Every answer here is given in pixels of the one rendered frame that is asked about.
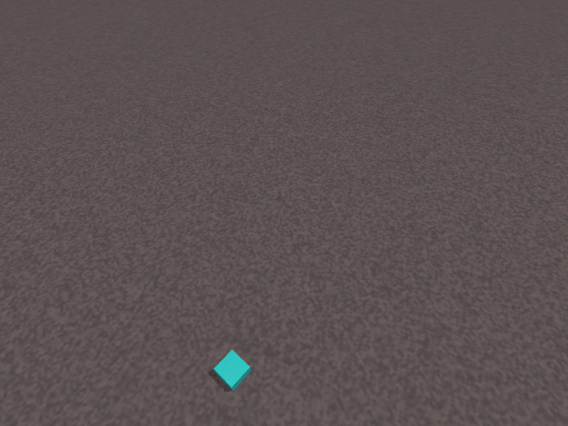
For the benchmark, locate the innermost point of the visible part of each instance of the small box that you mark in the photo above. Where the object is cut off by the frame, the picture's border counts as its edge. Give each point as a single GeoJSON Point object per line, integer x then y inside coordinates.
{"type": "Point", "coordinates": [232, 369]}

